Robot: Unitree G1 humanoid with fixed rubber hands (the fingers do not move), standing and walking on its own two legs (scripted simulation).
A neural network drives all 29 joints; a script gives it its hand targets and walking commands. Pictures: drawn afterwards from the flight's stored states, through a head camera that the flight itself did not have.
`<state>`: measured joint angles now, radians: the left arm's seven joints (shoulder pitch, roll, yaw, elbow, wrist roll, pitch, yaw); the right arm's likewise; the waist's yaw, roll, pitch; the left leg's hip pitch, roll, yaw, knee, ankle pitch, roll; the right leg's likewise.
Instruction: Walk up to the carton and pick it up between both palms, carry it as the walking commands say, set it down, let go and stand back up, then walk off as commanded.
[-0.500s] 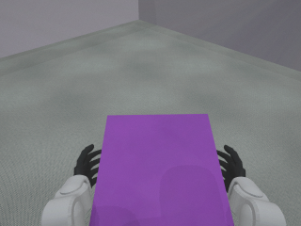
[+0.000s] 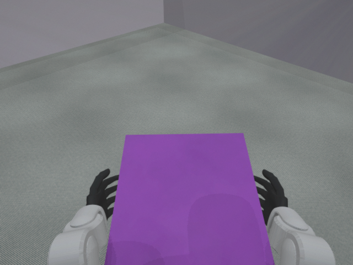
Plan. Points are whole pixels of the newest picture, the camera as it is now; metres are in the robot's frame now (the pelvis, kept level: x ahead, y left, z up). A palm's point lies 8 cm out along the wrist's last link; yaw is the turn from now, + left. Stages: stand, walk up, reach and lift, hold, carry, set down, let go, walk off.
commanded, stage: carry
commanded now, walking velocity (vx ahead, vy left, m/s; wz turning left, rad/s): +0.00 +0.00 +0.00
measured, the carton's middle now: (185, 214) +0.25 +0.00 +0.02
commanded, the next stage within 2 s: hold in 0.58 s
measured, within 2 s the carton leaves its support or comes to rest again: neither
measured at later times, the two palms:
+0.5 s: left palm (96, 209) +0.22 +0.17 +0.09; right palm (273, 210) +0.22 -0.17 +0.10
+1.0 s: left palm (105, 203) +0.27 +0.18 +0.04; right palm (252, 211) +0.25 -0.15 +0.04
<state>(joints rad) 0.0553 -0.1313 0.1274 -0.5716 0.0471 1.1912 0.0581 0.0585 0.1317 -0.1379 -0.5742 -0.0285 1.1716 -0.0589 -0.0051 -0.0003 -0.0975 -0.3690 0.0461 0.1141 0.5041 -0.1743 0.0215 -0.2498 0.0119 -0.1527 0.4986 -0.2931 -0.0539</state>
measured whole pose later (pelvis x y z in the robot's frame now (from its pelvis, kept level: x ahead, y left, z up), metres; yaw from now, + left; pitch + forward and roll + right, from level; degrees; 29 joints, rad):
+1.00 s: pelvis +0.00 +0.02 +0.01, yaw -5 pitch -6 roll +0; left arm -0.08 -0.06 0.10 0.07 0.13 0.71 0.10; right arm -0.10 0.08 -0.09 0.13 -0.16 0.69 -0.10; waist 0.03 -0.01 0.04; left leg -0.16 -0.03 0.06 0.42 -0.16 0.06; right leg -0.07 0.03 -0.04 0.43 -0.26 -0.04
